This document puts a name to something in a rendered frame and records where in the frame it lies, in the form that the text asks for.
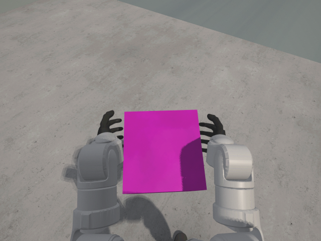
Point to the carton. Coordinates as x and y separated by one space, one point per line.
162 152

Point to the robot right forearm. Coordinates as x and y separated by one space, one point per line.
234 204

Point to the robot left hand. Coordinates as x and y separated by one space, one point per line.
106 123

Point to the robot left forearm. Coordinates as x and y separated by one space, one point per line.
97 206

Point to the robot right hand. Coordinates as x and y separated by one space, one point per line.
217 128

